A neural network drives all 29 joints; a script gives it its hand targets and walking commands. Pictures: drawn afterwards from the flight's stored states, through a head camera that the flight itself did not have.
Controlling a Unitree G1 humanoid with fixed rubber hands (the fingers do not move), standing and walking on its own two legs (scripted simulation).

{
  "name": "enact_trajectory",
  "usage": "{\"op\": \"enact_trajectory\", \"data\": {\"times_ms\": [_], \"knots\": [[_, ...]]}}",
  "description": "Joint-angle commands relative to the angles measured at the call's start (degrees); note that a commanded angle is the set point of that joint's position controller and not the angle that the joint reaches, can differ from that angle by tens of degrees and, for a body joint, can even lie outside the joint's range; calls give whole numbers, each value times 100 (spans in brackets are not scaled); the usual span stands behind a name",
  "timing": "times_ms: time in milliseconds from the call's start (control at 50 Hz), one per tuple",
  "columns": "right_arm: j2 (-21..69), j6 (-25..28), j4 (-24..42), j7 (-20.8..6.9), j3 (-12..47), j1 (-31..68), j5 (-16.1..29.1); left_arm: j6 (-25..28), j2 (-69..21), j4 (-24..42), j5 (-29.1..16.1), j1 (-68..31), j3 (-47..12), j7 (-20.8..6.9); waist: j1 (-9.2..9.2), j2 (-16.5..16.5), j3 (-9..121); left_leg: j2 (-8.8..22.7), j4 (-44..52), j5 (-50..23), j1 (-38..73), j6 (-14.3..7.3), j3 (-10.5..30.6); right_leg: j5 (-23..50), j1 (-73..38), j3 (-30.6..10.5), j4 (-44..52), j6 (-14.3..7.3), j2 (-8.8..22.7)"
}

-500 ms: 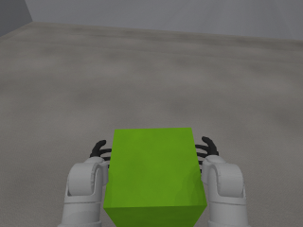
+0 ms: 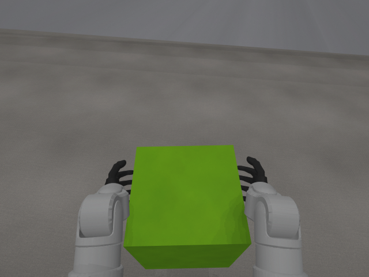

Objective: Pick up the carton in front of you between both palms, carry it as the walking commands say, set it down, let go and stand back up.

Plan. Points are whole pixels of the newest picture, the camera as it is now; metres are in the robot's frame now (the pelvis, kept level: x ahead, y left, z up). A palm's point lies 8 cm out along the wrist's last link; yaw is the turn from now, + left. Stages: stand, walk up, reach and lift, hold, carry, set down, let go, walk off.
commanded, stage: carry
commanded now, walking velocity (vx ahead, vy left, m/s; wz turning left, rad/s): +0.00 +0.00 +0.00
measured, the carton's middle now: (186, 211) +0.30 +0.00 -0.01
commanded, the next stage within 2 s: none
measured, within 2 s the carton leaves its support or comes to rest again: neither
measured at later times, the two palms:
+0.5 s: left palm (135, 128) +0.51 +0.14 +0.07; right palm (237, 121) +0.53 -0.14 +0.09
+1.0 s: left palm (137, 135) +0.54 +0.14 +0.02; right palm (234, 133) +0.55 -0.15 +0.03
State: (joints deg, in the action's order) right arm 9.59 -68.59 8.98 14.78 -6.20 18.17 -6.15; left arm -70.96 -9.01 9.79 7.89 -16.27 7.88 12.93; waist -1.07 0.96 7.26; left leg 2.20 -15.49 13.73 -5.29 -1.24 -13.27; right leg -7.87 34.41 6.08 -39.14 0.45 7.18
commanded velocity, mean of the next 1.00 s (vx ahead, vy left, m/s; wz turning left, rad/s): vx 0.00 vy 0.00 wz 0.00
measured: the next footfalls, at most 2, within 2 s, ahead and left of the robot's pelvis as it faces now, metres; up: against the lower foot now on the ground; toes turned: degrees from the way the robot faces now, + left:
right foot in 0.12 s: +0.27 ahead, -0.13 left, +0.00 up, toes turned +12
left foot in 0.38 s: +0.26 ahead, +0.08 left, +0.00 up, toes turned -1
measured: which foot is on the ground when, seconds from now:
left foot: down 0.00-0.14, up 0.16-0.36, down 0.38-1.00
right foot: up 0.00-0.10, down 0.12-1.00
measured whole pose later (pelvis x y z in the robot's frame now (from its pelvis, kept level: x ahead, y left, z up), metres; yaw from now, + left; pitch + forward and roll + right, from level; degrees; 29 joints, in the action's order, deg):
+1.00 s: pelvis +0.26 -0.01 -0.02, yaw +1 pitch +3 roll +0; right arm 8.0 -45.2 -8.4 2.9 -7.4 11.4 -13.9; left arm -47.7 -7.8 -8.0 13.1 -9.8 7.4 3.7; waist -0.3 0.2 8.6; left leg 3.3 -32.6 20.8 -14.9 -1.2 -11.2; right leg -20.1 14.9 9.5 -32.2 1.3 5.0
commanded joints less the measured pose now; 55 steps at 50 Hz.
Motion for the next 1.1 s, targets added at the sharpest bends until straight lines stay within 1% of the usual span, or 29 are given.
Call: {"op": "enact_trajectory", "data": {"times_ms": [0,60,80,100,120,140,160,180,200,240,260,280,320,340,360,380,400,440,540,580,600,680,720,740,800,900,960,1020,1080], "knots": [[5940,-176,-152,-2500,3694,2334,2487,80,-5840,101,-2530,-2856,-3798,-2158,12,-861,720,1218,296,-2236,877,-470,532,338,-152,392,764,-58,-196],[5870,-111,-427,-2501,3695,2159,2309,45,-5829,11,-2667,-3145,-3806,-2250,135,-963,940,938,-862,-2876,757,-82,-32,805,-1462,804,1561,-120,-489],[5941,-111,-464,-2483,3634,2235,2282,66,-5855,-74,-2666,-3018,-3794,-2327,166,-636,1201,743,-1435,-2835,298,169,-90,1161,-2521,869,1646,-71,-569],[5946,-142,-629,-2506,3673,2221,2232,110,-5666,-97,-2537,-3108,-3695,-2331,150,-475,1157,550,-2260,-2288,-529,346,-255,2237,-3446,406,1579,-184,-134],[5824,-117,-578,-2545,3517,2141,2110,40,-5775,-445,-2485,-2649,-3602,-2380,221,492,1659,237,-3291,-164,-1297,489,-66,4113,-4269,-1003,1365,-456,959],[5992,-153,-461,-2566,3650,2389,2232,205,-5719,-332,-2492,-2944,-3661,-2402,304,1783,2101,-211,-4458,1795,-2460,552,240,4445,-5277,-2222,1620,-1261,1679],[5931,-105,-457,-2554,3702,2478,2282,200,-5906,-330,-2582,-2955,-3640,-2442,250,1318,2259,-36,-4678,2133,-2632,501,837,3784,-4966,-2140,1863,-1455,1775],[6235,-63,-171,-2528,3898,2873,2490,276,-6101,217,-2712,-3499,-3673,-2401,237,1115,2058,-8,-4594,2118,-2656,415,1008,3646,-4535,-1862,2028,-1388,1638],[6263,-17,-123,-2491,3828,2921,2438,259,-6236,23,-2704,-3507,-3548,-2378,186,634,2036,342,-4033,1846,-2434,355,1108,3263,-4189,-1353,2107,-1090,1482],[6283,41,11,-2434,3897,2842,2591,350,-6356,74,-2811,-3374,-3510,-2381,202,741,2006,283,-2592,1457,-1996,344,946,2728,-3851,-637,2239,-748,1060],[6412,66,97,-2417,3862,3102,2624,331,-6300,-608,-2575,-2704,-3404,-2392,190,792,1987,131,-2050,1280,-1586,326,849,2853,-3653,-532,2168,-724,995],[6396,102,132,-2418,3805,3002,2515,436,-6443,238,-2653,-3571,-3605,-2377,185,776,2216,63,-1928,915,-1124,316,642,2813,-3467,-271,2150,-800,1006],[6347,128,258,-2410,3791,2601,2433,482,-6318,425,-2649,-3283,-3723,-2358,124,494,2250,220,-1238,8,-668,276,611,2286,-3287,38,1911,-716,925],[6271,98,267,-2442,3802,2466,2397,461,-6204,223,-2618,-3053,-3765,-2316,92,639,2164,297,-638,-912,-324,317,502,1596,-3020,218,1743,-533,703],[6258,89,394,-2465,3822,2469,2437,493,-6239,791,-2688,-3336,-3864,-2293,113,376,2070,409,-411,-1421,-20,311,530,1059,-2762,259,1653,-379,563],[6303,88,293,-2459,3956,2647,2488,436,-6225,219,-2566,-2916,-3824,-2341,111,132,2158,879,-424,-1903,281,309,760,608,-2478,289,1469,-216,538],[6303,98,-69,-2508,3900,2371,2358,444,-6186,387,-2577,-3015,-3906,-2344,186,-330,2111,1121,-867,-2606,111,185,1034,550,-2542,133,1479,-11,294],[6274,95,-263,-2588,3766,2036,2264,371,-6062,282,-2578,-2939,-3998,-2364,121,-649,1992,1033,-1172,-3757,70,127,906,1421,-2661,116,1128,31,284],[6311,361,-931,-2695,3683,1966,2031,574,-5994,-211,-2363,-2996,-3913,-2474,116,-283,1861,818,-1559,-4509,100,162,779,2553,-2564,99,726,109,205],[6340,594,-730,-2758,3718,2210,2022,752,-6106,-479,-2374,-2982,-3850,-2546,94,-486,1880,878,-1503,-4701,182,165,845,1948,-2585,144,795,126,199],[6315,653,-909,-2788,3703,2350,1983,852,-6073,-410,-2218,-3069,-3766,-2547,122,-234,1700,834,-1447,-4597,181,170,779,2074,-2352,132,825,131,185],[5998,1066,-1352,-2809,3330,1864,1670,1227,-6028,-954,-2086,-2835,-3668,-2577,112,-306,1533,829,-1443,-3617,-126,188,752,2094,-2656,36,945,85,305],[6116,1238,-1431,-2829,3424,1874,1719,1528,-6042,-588,-2131,-3054,-3720,-2571,107,-111,1822,784,-1509,-3731,25,129,780,2232,-2695,34,788,78,246],[6178,1350,-1497,-2828,3391,1811,1601,1586,-5930,-958,-2005,-2816,-3628,-2592,117,4,1694,815,-1567,-3414,-23,136,710,2391,-2583,-31,777,15,316],[6108,1771,-1332,-2860,3416,1887,1617,1975,-5928,-863,-1844,-2666,-3589,-2616,83,-158,1640,747,-1633,-3400,-164,135,689,2556,-2663,-51,749,-11,294],[5597,2306,-1447,-2823,3257,1660,1241,2527,-5644,-1047,-1415,-2189,-3482,-2562,92,-400,1533,812,-1542,-3377,-200,30,798,1639,-2487,-26,840,-12,274],[5300,2628,-1548,-2752,3033,1597,850,2862,-5362,-1170,-1224,-2201,-3119,-2520,99,161,1713,802,-1558,-2784,-250,5,758,1868,-2536,-60,771,-54,319],[4985,2961,-1838,-2714,2581,1627,542,3188,-5062,-1432,-830,-2276,-2718,-2458,101,-308,1661,800,-1490,-2689,-237,18,766,1536,-2567,-73,829,-89,358],[5094,3185,-2239,-2726,2421,1829,483,3409,-5099,-1711,-791,-2567,-2689,-2442,137,-159,1381,843,-1341,-2419,-235,64,771,1190,-2333,-80,950,-81,305]]}}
